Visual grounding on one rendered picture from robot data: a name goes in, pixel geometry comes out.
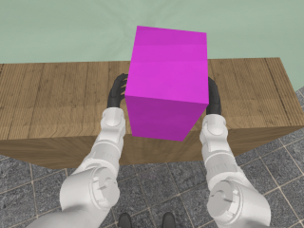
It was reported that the right robot foot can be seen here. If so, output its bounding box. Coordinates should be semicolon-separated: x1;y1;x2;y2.
161;212;176;228

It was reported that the right robot upper arm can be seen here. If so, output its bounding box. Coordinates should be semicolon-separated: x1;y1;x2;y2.
206;180;281;228

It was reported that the left robot foot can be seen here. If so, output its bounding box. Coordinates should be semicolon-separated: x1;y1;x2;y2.
118;213;132;228

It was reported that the robot foot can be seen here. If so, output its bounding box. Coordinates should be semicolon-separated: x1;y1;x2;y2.
118;213;132;228
161;212;176;228

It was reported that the carton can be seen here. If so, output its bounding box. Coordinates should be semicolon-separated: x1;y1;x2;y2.
124;26;209;142

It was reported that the left robot upper arm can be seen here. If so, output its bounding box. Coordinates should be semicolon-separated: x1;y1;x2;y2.
26;166;120;228

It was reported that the right robot hand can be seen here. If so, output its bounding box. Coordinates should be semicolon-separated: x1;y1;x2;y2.
206;77;221;116

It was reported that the left robot forearm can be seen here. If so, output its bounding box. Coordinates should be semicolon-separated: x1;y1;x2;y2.
59;106;126;198

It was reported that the pedestal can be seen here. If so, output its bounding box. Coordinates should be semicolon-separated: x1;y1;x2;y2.
0;57;304;169

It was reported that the left robot hand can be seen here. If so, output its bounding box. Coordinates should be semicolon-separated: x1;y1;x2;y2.
106;73;128;108

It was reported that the right robot forearm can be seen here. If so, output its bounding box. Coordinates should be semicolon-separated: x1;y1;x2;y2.
199;114;257;192

